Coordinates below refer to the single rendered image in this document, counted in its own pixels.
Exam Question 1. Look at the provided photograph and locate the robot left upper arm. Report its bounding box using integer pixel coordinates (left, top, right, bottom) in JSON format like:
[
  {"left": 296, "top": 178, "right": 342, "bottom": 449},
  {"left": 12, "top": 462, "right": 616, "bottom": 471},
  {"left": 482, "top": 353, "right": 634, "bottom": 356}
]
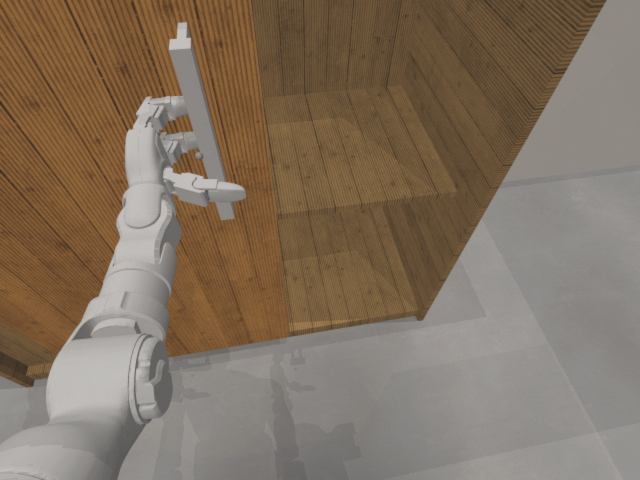
[{"left": 0, "top": 333, "right": 173, "bottom": 480}]

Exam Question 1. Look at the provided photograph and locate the left robot hand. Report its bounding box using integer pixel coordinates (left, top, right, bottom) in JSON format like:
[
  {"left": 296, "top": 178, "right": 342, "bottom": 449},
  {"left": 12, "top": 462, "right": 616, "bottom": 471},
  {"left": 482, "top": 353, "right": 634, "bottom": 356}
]
[{"left": 125, "top": 96, "right": 246, "bottom": 207}]

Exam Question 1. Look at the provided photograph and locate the wardrobe door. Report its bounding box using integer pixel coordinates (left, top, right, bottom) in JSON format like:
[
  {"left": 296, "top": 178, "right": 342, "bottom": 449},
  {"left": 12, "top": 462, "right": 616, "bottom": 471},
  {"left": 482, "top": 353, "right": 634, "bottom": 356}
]
[
  {"left": 0, "top": 0, "right": 290, "bottom": 357},
  {"left": 0, "top": 321, "right": 57, "bottom": 366}
]

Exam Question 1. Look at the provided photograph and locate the handle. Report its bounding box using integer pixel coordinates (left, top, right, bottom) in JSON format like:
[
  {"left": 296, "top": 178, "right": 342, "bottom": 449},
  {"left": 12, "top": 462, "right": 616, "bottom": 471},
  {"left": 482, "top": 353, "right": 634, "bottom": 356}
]
[{"left": 169, "top": 22, "right": 235, "bottom": 220}]

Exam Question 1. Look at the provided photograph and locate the robot left forearm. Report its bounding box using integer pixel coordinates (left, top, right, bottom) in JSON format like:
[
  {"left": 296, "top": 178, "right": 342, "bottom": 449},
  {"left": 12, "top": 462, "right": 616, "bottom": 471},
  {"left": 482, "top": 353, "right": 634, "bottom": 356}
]
[{"left": 46, "top": 183, "right": 182, "bottom": 418}]

